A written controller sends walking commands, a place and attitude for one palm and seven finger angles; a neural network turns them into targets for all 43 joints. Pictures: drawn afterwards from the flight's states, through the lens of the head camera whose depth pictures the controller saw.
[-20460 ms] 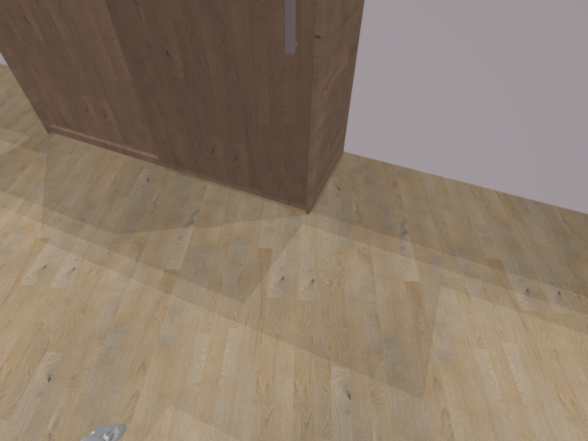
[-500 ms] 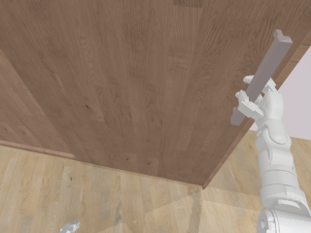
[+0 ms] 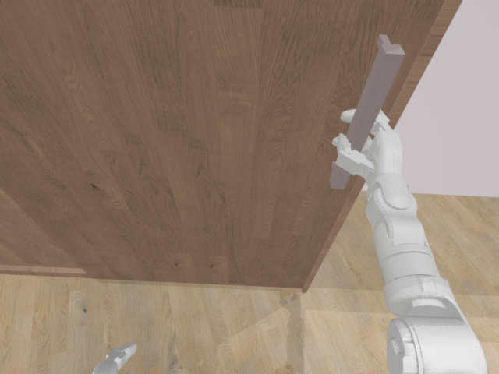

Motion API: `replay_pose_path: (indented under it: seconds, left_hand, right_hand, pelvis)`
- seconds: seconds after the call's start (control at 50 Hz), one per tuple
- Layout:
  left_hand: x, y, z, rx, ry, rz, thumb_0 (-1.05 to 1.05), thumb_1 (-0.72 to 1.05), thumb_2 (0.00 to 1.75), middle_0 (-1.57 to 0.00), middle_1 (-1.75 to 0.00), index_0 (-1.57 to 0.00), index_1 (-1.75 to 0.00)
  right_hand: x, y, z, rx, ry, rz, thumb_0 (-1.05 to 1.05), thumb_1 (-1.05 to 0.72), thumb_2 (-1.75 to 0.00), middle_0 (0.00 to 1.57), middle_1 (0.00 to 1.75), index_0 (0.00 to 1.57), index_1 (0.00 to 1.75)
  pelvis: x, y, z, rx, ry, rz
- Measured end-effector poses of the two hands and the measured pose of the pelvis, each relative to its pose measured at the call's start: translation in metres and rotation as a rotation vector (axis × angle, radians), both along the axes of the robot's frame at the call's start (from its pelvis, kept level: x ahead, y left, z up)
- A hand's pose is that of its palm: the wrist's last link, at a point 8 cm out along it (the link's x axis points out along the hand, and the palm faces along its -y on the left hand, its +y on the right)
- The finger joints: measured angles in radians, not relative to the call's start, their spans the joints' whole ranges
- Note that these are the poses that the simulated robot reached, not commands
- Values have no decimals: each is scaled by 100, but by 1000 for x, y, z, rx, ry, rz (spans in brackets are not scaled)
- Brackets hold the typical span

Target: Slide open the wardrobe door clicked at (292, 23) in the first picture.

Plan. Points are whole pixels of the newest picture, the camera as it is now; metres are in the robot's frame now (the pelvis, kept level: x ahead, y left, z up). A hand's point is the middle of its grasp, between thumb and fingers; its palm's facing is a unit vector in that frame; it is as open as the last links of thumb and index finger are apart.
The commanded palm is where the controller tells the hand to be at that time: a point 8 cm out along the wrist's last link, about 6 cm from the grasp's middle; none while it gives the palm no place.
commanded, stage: tug the door sideways, standing still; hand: right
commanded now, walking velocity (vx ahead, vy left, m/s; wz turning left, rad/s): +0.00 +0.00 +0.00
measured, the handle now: (356, 123) +0.49 -0.14 +0.15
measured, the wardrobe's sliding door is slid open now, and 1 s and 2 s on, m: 0.00 0.00 0.16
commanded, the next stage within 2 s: step sideways, sliding the door along in 0.42 s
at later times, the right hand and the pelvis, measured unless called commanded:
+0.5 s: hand (341, 154) +0.44 -0.11 +0.13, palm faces +0.05 +1.00 -0.03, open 6.2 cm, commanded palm +0.41 -0.11 +0.13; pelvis -0.03 +0.00 -0.01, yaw -1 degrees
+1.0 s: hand (337, 152) +0.44 -0.10 +0.12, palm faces +0.20 +0.97 -0.11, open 6.3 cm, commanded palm +0.41 -0.08 +0.13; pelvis +0.01 +0.06 +0.00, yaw -4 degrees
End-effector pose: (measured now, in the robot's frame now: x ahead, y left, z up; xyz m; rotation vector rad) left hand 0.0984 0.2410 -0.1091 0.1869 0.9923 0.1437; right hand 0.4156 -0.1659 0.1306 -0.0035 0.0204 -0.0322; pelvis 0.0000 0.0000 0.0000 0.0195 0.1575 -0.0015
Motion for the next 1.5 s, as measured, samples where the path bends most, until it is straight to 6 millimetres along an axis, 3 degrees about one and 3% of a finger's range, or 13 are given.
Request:
replay_pose_path:
  seconds: [0.18, 0.38, 0.5, 0.62, 0.72, 0.88, 0.98, 1.1, 1.26, 1.38, 1.5]
  left_hand:
    - [-39, -6, -11, -24, 60, -3, 1, 90, 90, -20, -30, -20, -30]
    - [-80, 2, -17, -12, 125, 17, 1, 90, 90, -20, -30, -20, -30]
    - [-85, 8, -16, 2, 119, 17, 1, 90, 90, -20, -30, -20, -30]
    - [-76, 14, -14, 34, 96, 67, 1, 90, 90, -20, -30, -20, -30]
    - [-56, 19, -17, 50, 55, 106, 1, 90, 90, -20, -30, -20, -30]
    - [-7, 33, -34, -13, 65, 13, 1, 90, 90, -20, -30, -20, -30]
    - [39, 46, -17, 33, 36, -84, 1, 90, 90, -20, -30, -20, -30]
    - [102, 52, -2, 28, -69, -148, 1, 90, 90, -20, -30, -20, -29]
    - [156, 55, 18, -59, -170, -234, 1, 90, 90, -20, -30, -20, -30]
    - [191, 85, 0, -144, -235, -265, 1, 90, 90, -20, -30, -20, -30]
    - [214, 134, -12, -68, -210, -211, 1, 90, 90, -20, -30, -20, -30]
  right_hand:
    - [-2, 3, 0, -11, -2, -19, 2, -73, -83, 25, 137, 24, 139]
    - [-2, 4, 0, -23, -11, -17, 1, -74, -81, 24, 138, 21, 140]
    - [-2, 4, -1, -24, -15, -16, 1, -74, -81, 25, 138, 21, 140]
    - [-1, 2, 0, -76, -21, -16, -1, -71, -81, 31, 136, 24, 140]
    - [-1, 4, 0, -94, -24, -50, -1, -70, -83, 34, 134, 25, 140]
    - [-3, 12, 0, -113, -17, -146, -1, -71, -85, 33, 131, 21, 140]
    - [-3, 14, 0, -111, -21, -165, -1, -72, -85, 32, 130, 20, 140]
    - [-3, 16, -3, -92, -78, -172, 0, -72, -86, 35, 135, 18, 140]
    - [-3, 25, -4, -91, -81, -240, 0, -71, -86, 38, 138, 21, 138]
    - [-3, 42, -5, -119, -101, -387, -1, -67, -86, 44, 136, 17, 138]
    - [-5, 66, -4, -127, -80, -461, -1, -67, -86, 42, 131, 10, 139]
  pelvis:
    - [-14, -2, -3, -1, 3, -11]
    - [-25, -1, -7, 0, 8, -11]
    - [-28, 1, -9, -1, 12, -12]
    - [-31, 2, -6, -4, -27, 2]
    - [-24, 10, -10, -5, -85, 30]
    - [-4, 46, -13, -7, -147, -32]
    - [3, 57, -1, -49, -151, -67]
    - [15, 68, -3, -15, -164, -51]
    - [44, 116, 5, 31, -197, -41]
    - [79, 168, -12, -2, -223, -68]
    - [90, 181, -4, -42, -155, -120]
